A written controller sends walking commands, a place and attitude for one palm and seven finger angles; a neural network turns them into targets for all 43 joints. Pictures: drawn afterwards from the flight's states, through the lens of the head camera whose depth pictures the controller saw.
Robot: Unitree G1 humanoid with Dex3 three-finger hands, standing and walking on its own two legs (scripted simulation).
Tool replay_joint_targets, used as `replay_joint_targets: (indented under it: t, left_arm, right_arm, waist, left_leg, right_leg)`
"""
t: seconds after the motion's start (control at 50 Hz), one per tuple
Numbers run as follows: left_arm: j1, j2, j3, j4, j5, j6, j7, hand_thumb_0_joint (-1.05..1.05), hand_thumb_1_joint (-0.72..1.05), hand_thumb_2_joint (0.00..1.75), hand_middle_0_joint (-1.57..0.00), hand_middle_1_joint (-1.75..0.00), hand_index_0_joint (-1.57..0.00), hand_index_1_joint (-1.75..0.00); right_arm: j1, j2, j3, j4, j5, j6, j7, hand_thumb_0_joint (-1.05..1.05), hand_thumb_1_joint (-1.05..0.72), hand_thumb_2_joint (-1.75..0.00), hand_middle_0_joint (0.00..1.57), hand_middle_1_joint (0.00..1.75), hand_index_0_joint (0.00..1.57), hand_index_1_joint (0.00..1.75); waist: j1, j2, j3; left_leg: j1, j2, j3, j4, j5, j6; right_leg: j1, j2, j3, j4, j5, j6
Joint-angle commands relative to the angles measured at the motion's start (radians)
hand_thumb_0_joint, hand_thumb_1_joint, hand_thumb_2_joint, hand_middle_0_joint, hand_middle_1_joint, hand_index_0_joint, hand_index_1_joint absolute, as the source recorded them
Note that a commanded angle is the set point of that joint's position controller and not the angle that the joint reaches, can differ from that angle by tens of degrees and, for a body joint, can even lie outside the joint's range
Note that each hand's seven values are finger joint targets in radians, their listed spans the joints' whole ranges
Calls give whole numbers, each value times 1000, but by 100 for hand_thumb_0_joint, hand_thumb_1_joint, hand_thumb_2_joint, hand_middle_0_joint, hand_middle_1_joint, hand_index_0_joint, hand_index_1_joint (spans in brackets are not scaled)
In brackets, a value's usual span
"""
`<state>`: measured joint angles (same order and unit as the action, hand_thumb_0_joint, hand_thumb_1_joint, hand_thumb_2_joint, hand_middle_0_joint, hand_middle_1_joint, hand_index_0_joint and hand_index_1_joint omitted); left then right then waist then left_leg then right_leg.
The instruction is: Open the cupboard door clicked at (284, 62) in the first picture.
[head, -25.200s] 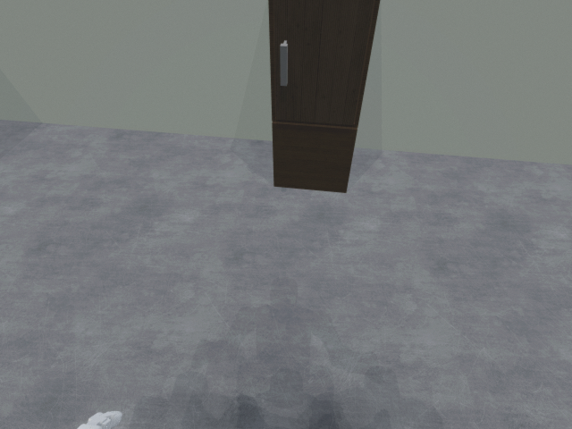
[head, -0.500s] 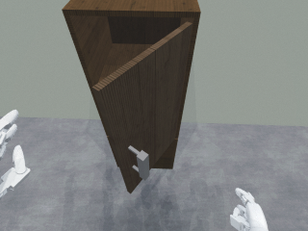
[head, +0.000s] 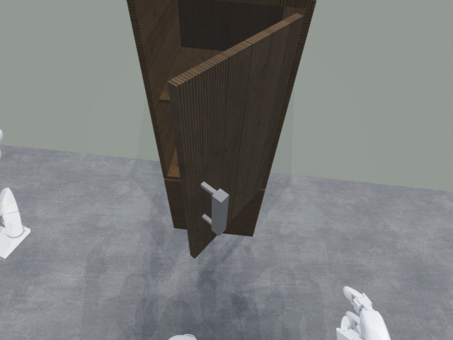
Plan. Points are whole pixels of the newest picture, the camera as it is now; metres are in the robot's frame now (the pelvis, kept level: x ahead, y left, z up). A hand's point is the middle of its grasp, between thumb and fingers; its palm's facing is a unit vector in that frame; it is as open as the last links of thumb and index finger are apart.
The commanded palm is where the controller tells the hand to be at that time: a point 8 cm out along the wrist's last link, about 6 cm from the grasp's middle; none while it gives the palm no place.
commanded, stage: step back with the hand held close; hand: left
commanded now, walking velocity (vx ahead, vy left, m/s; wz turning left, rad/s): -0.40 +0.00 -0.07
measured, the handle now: (212, 208) +0.40 +0.06 -0.07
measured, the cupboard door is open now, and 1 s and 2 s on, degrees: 55 55 55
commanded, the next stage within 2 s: stop stepping back and stand still in 0.76 s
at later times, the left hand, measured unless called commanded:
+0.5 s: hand out of the picture +0.16 +0.27 +0.17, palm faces +0.35 -0.79 -0.50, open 7.4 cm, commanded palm +0.09 +0.32 +0.19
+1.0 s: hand out of the picture +0.04 +0.22 +0.19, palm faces +0.21 -0.81 -0.55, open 7.4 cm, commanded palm -0.01 +0.28 +0.19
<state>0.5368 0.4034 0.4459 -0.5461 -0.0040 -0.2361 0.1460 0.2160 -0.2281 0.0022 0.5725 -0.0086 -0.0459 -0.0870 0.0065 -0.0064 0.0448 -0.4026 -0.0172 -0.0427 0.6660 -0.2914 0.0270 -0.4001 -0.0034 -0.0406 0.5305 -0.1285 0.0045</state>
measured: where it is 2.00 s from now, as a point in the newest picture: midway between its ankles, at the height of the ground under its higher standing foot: outside the picture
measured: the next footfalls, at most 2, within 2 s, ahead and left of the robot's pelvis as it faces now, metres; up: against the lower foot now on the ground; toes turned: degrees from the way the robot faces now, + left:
right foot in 0.94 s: -0.25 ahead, -0.09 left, +0.00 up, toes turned -8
left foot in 1.14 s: -0.12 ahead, +0.10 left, +0.00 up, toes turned -1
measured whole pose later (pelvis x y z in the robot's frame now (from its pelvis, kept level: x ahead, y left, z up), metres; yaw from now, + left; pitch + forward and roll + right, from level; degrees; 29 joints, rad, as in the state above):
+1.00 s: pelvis -0.18 -0.01 +0.00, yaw -6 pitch +4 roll -1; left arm 0.65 0.55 0.48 -0.67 -0.10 -0.21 0.10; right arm 0.13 -0.17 0.03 0.62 -0.03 -0.08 -0.03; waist 0.00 -0.03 -0.01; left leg -0.63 0.01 0.00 0.72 -0.18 -0.03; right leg -0.12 0.06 -0.04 0.47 -0.41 -0.05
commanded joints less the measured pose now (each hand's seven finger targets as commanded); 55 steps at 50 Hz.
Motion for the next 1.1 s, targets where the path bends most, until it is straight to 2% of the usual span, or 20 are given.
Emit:
replay_joint_targets:
  t: [0.0,0.12,0.16,0.2,0.28,0.36,0.4,0.44,0.48,0.52,0.58,0.7,0.84,0.86,0.88,0.92,0.94,0.96,1.02,1.08]
  left_arm:
    - [-56,195,111,-185,-23,-59,40,0,90,90,-20,-30,-20,-30]
    - [-45,193,153,-159,5,-66,31,0,90,90,-20,-30,-20,-30]
    - [-34,210,165,-180,5,-69,23,0,90,90,-20,-30,-20,-30]
    - [-19,208,168,-199,9,-71,9,0,90,90,-20,-30,-20,-30]
    - [-20,228,140,-205,-12,-71,8,0,90,90,-20,-30,-20,-30]
    - [-7,256,152,-201,-28,-59,24,0,90,90,-20,-30,-20,-30]
    - [26,257,166,-192,-33,-52,28,0,90,90,-20,-30,-20,-30]
    - [29,246,166,-216,-40,-53,21,0,90,90,-20,-30,-20,-30]
    - [17,266,190,-245,-24,-75,10,0,90,90,-20,-30,-20,-30]
    - [-32,251,185,-275,-17,-77,15,0,90,90,-20,-30,-20,-30]
    - [39,163,95,-232,-43,-56,16,0,90,90,-20,-30,-20,-30]
    - [-71,184,49,-270,-53,-14,8,0,90,90,-20,-30,-20,-30]
    - [42,281,183,-332,-106,-14,-2,0,90,90,-20,-30,-20,-30]
    - [80,284,195,-337,-113,-18,-6,0,90,90,-20,-30,-20,-30]
    - [132,320,226,-349,-111,-24,-6,0,90,90,-20,-30,-20,-30]
    - [159,367,268,-305,-114,-26,5,0,90,90,-20,-30,-20,-30]
    - [116,364,279,-272,-109,-24,14,0,90,90,-20,-30,-20,-30]
    - [123,260,200,-172,-101,-5,-1,0,90,90,-20,-30,-20,-30]
    - [51,227,159,-22,-74,18,14,0,90,90,-20,-30,-20,-30]
    - [-123,181,50,45,-52,23,15,0,90,90,-20,-30,-20,-30]
  right_arm:
    - [-95,-122,-53,-127,2,-61,-13,0,-90,-90,20,30,20,30]
    - [-144,-147,-61,-148,8,-69,-23,0,-90,-90,20,30,20,30]
    - [-140,-136,-67,-149,3,-77,-18,0,-90,-90,20,30,20,30]
    - [-157,-140,-72,-159,0,-87,-11,0,-90,-90,20,30,20,30]
    - [-115,-123,-65,-115,-10,-81,11,0,-90,-90,20,30,20,30]
    - [-121,-100,-79,-93,9,-61,3,0,-90,-90,20,30,20,30]
    - [-139,-90,-71,-97,8,-43,-2,0,-90,-90,20,30,20,30]
    - [-160,-117,-69,-119,8,-39,-14,0,-90,-90,20,30,20,30]
    - [-174,-127,-80,-125,-11,-64,-20,0,-90,-90,20,30,20,30]
    - [-147,-116,-76,-110,-37,-96,-9,0,-90,-90,20,30,20,30]
    - [-133,-113,-77,-80,-12,-131,6,0,-90,-90,20,30,20,30]
    - [-107,-115,-57,-36,-30,-147,10,0,-90,-90,20,30,20,30]
    - [-153,-90,-44,-93,-31,-111,39,0,-90,-90,20,30,20,30]
    - [-158,-85,-40,-108,-25,-105,44,0,-90,-90,20,30,20,30]
    - [-150,-82,-38,-117,-20,-92,44,0,-90,-90,20,30,20,30]
    - [-158,-85,-27,-110,-8,-67,40,0,-90,-90,20,30,20,30]
    - [-139,-90,-27,-93,-22,-65,43,0,-90,-90,20,30,20,30]
    - [-108,-78,-34,-71,8,-69,41,0,-90,-90,20,30,20,30]
    - [-127,-74,-20,-63,22,-74,3,0,-90,-90,20,30,20,30]
    - [-103,-115,-29,-32,23,-103,-22,0,-90,-90,20,30,20,30]
  waist:
    - [-27,7,-105]
    - [2,214,-121]
    - [9,142,-179]
    - [15,121,-162]
    - [-25,-10,-188]
    - [-19,-147,-234]
    - [-20,-116,-189]
    - [-21,73,-140]
    - [-9,365,-220]
    - [-5,241,-198]
    - [19,154,-246]
    - [-6,216,-288]
    - [30,268,-407]
    - [28,239,-389]
    - [16,148,-369]
    - [23,-141,-200]
    - [7,-114,-142]
    - [-15,-141,-117]
    - [-29,-111,-79]
    - [-32,-42,-13]
  left_leg:
    - [40,19,-6,-109,-151,-1]
    - [-473,213,-217,-476,-382,105]
    - [-384,202,-184,-387,-156,106]
    - [-446,185,-158,-342,-211,111]
    - [-61,16,14,-72,45,-7]
    - [162,-33,54,119,-50,-32]
    - [186,-20,45,22,-32,-30]
    - [96,89,-94,-292,121,11]
    - [-137,328,-346,-528,106,89]
    - [-180,382,-337,-507,32,131]
    - [214,286,-136,-355,434,107]
    - [382,267,-152,-438,407,84]
    - [332,230,-33,-448,372,12]
    - [299,176,17,-397,216,-13]
    - [285,94,65,-278,96,-44]
    - [133,-1,55,248,-40,-78]
    - [-16,20,2,396,-67,-77]
    - [-122,13,-15,413,0,-66]
    - [-67,59,77,132,55,-44]
    - [127,38,117,-114,44,1]
  right_leg:
    - [-26,-116,132,-218,-311,-39]
    - [488,71,47,241,-17,23]
    - [483,66,66,245,127,15]
    - [514,53,114,235,93,9]
    - [156,-145,308,-96,288,-74]
    - [-48,-215,275,-261,-3,-107]
    - [-96,-181,213,-256,-83,-91]
    - [-16,-1,93,-60,-73,-7]
    - [250,133,42,404,-267,18]
    - [193,109,139,667,-331,2]
    - [-11,63,86,480,-360,9]
    - [9,78,52,279,-404,12]
    - [241,81,-16,-41,-324,-46]
    - [274,60,-19,-178,-242,-55]
    - [235,-20,30,-300,-182,-83]
    - [-90,-366,362,-443,-316,-189]
    - [-102,-405,330,-428,-287,-216]
    - [10,-293,194,-322,-80,-149]
    - [141,-211,94,-217,220,-101]
    - [71,-209,92,-195,106,-47]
